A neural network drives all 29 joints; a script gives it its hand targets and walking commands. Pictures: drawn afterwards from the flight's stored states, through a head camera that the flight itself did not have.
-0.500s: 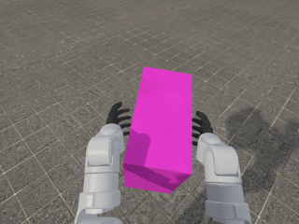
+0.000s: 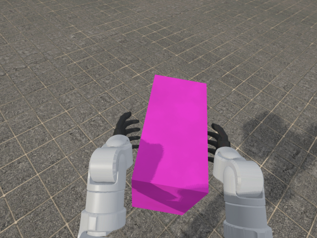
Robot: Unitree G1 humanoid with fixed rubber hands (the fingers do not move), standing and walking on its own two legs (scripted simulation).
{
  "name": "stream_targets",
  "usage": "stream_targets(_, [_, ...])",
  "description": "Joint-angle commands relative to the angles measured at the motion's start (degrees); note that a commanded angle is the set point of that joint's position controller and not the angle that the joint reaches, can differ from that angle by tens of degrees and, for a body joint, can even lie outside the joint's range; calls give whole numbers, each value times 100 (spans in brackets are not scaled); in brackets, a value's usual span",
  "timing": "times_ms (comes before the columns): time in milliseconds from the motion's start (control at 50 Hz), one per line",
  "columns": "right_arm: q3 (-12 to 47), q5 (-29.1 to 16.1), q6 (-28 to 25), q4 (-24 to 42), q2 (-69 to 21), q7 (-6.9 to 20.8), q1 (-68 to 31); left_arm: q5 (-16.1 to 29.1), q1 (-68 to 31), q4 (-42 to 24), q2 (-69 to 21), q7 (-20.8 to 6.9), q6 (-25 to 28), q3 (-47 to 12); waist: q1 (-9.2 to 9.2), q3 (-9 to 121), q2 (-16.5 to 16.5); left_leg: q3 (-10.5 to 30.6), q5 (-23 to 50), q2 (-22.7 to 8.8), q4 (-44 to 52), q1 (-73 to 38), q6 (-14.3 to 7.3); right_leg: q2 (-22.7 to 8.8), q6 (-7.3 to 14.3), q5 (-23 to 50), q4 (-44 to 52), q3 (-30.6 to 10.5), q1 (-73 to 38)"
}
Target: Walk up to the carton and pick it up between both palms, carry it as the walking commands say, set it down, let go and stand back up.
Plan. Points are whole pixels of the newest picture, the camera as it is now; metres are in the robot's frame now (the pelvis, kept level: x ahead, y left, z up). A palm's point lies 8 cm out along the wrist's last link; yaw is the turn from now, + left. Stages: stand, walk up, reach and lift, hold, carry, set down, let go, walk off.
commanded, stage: carry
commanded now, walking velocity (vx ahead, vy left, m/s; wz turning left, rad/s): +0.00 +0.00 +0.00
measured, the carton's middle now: (168, 145) +0.36 +0.00 +0.02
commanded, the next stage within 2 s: none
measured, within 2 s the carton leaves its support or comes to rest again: neither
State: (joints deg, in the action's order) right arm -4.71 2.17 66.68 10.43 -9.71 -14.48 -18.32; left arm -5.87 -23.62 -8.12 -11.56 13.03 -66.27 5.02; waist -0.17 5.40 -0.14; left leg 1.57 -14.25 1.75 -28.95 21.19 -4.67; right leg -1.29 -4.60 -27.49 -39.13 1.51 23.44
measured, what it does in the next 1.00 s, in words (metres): walks ahead: right foot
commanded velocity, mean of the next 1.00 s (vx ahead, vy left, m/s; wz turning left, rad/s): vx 0.00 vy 0.00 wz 0.00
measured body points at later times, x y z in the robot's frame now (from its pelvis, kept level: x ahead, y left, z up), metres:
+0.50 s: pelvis +0.07 +0.01 -0.01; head +0.10 +0.04 +0.44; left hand +0.40 +0.14 +0.09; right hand +0.39 -0.10 +0.08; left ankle -0.02 +0.06 -0.74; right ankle +0.03 -0.14 -0.73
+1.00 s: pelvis +0.12 +0.01 -0.01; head +0.14 +0.03 +0.44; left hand +0.45 +0.14 +0.07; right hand +0.45 -0.09 +0.06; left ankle -0.01 +0.06 -0.73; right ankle +0.03 -0.13 -0.73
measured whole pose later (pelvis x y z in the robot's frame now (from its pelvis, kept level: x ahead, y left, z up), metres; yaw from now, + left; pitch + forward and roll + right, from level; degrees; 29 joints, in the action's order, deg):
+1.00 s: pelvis +0.12 +0.01 -0.01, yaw +1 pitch +9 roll -4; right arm -4.6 3.5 57.9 3.9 -9.9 -13.1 -18.9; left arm -4.7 -21.7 -3.4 -10.8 13.1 -56.4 5.7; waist -0.3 6.9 -2.5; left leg 1.5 -23.8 3.0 -36.0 15.0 -3.7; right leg 0.3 1.2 -17.5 -32.4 4.6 17.3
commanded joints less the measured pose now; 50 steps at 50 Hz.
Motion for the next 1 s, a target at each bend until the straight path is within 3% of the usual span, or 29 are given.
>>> stream_targets(0, [2783,-1559,-550,1847,-5551,788,-2252,1780,-692,-987,-6097,-532,385,-2834,88,3085,-907,996,7633,-1366,-324,-3819,-121,214,247,790,691,462,306])
stream_targets(40, [2671,-1586,-504,1675,-5559,809,-2217,1798,-1051,-1148,-6135,-458,348,-3024,97,2862,-1786,669,7484,-1120,-240,-3503,178,345,255,1053,523,693,124])
stream_targets(100, [2773,-1515,-423,1343,-5598,880,-1758,1708,-633,-1051,-6009,-506,327,-2873,56,2701,-742,673,6772,-1192,-309,-2813,180,272,385,2117,947,622,-335])
stream_targets(120, [2732,-1501,-421,1443,-5541,859,-2018,1704,-603,-919,-6014,-543,309,-2833,12,2907,-828,365,5972,-911,-489,-2610,58,193,394,2585,1195,652,-953])
stream_targets(180, [2821,-1537,-423,1335,-5653,863,-2013,1661,-818,-937,-6013,-573,304,-2780,56,3055,-361,323,4743,-599,-797,-1622,401,-313,742,5236,1259,3,-2081])
stream_targets(220, [2805,-1513,-345,1068,-5629,834,-2078,1515,-398,-278,-5912,-583,171,-2631,60,2756,386,235,2722,-575,-649,-493,620,-965,871,7132,766,-306,-2884])
stream_targets(260, [2987,-1562,-343,1467,-5616,863,-2059,1680,-462,-703,-5915,-641,196,-2869,91,2756,821,287,2220,-627,3,-550,574,-998,1135,7189,584,-403,-2890])
stream_targets(300, [2782,-1458,-332,1274,-5453,873,-2264,1578,-477,-509,-5839,-628,208,-2769,16,2618,71,361,3496,-638,260,-1303,503,-690,843,5240,572,-92,-2022])
stream_targets(360, [2742,-1467,-345,869,-5654,901,-1953,1704,-941,-748,-5843,-584,287,-2831,102,2492,-1329,793,8233,-1190,-266,-3378,357,198,526,854,265,543,176])
stream_targets(400, [2662,-1497,-387,1123,-5544,874,-2220,1656,-950,-595,-5880,-559,261,-2705,141,2530,-1524,899,9375,-1225,-554,-4114,340,460,462,470,-45,899,955])
stream_targets(420, [2611,-1528,-405,1235,-5570,869,-2329,1694,-923,-592,-5975,-551,269,-2767,161,2751,-1421,776,8630,-1276,-637,-4087,125,410,444,520,357,779,765])
stream_targets(480, [2697,-1482,-462,1035,-5605,902,-2061,1645,-1059,-773,-5883,-601,331,-2753,125,2907,-1083,478,8876,-1034,-1035,-3512,341,429,600,1573,1114,826,-243])
stream_targets(540, [2797,-1392,-518,1106,-5531,919,-2070,1517,-669,-372,-5905,-689,367,-2649,34,3087,-362,390,5997,-667,-1529,-1111,729,-351,1028,5556,671,18,-2547])
stream_targets(580, [2719,-1285,-490,729,-5376,907,-1820,1391,-393,-80,-5654,-684,407,-2522,27,2869,620,-122,2276,-422,-1080,366,719,-1071,1437,8390,191,-635,-3704])
stream_targets(600, [2329,-1026,-602,-55,-5259,988,-1947,1205,-906,257,-5375,-700,562,-2312,64,2825,585,-90,641,-348,-406,342,606,-1315,1542,8720,398,-736,-3742])
stream_targets(620, [1478,-332,-823,-1795,-4314,1057,-1575,499,-492,1906,-4457,-745,781,-1532,95,2601,509,-80,325,-358,68,-282,495,-1112,1396,7535,405,-409,-3023])
stream_targets(660, [880,132,-1599,-2738,-3634,1204,-2667,-58,-695,3370,-3711,-906,1501,-771,31,2199,687,-4,2053,-463,420,-762,449,-690,978,6869,268,-30,-2607])
stream_targets(680, [2543,-1202,-1662,-727,-5046,1147,-3238,1299,-1284,1359,-5243,-849,1566,-2482,-26,2226,271,152,3125,-519,156,-984,464,-511,733,5780,355,21,-2181])
stream_targets(700, [2969,-1696,-1646,1283,-5456,1044,-3350,1833,-1411,-651,-5683,-775,1573,-2942,-4,2245,598,350,4020,-697,202,-1338,559,-307,738,5196,197,154,-1905])
stream_targets(720, [2274,-1280,-1645,517,-4998,1096,-3025,1439,-1599,-95,-5402,-817,1634,-2290,141,2147,-351,354,5615,-781,245,-2079,562,-54,680,3980,-233,344,-981])
stream_targets(740, [2467,-1700,-1663,1569,-5298,933,-3561,1943,-2182,-1292,-5665,-685,1621,-2617,45,2139,-1373,688,7384,-1071,12,-2643,446,187,628,1608,-2,422,-212])
stream_targets(760, [2455,-1562,-1509,1513,-5174,847,-3408,1805,-1675,-777,-5703,-614,1396,-2571,58,2209,-1481,767,8111,-1292,-346,-3126,164,266,574,942,380,520,196])
stream_targets(780, [2785,-1500,-1253,969,-5558,857,-2525,1705,-1242,-554,-5803,-622,1216,-2667,149,2345,-960,642,8281,-1287,-525,-3589,146,295,609,948,527,653,342])
stream_targets(800, [2874,-1469,-1219,1184,-5496,843,-2405,1742,-1036,-771,-5736,-620,1170,-2774,109,2702,-1219,693,8691,-1227,-660,-3747,127,388,681,918,695,677,150])
stream_targets(840, [2885,-1453,-1042,1186,-5399,775,-1703,1651,-450,-776,-5598,-549,952,-2725,72,3156,-993,620,8839,-1030,-818,-3356,385,367,783,1721,849,662,-623])
stream_targets(900, [2300,-888,-902,5,-5001,825,-1152,1367,-786,-261,-5096,-609,823,-2651,102,2912,-1518,423,9422,-902,-1291,-2927,616,449,851,2026,558,716,-928])
stream_targets(920, [1455,-234,-1159,-1522,-4226,919,-1382,634,-670,1750,-4463,-713,1014,-1824,31,2742,-1334,183,8484,-838,-1544,-2255,664,300,889,3170,1019,623,-1613])
stream_targets(940, [2867,-1334,-1229,488,-5217,883,-2355,1523,-811,-261,-5320,-685,1050,-2853,-28,2926,-546,253,7362,-762,-1819,-1203,830,8,1015,4714,828,242,-2700])
stream_targets(980, [946,256,-1719,-2520,-3298,1007,-1830,-68,-282,3222,-3397,-786,1587,-1005,-84,2589,914,-223,3081,-378,-2031,1334,917,-898,1449,8894,203,-584,-4667])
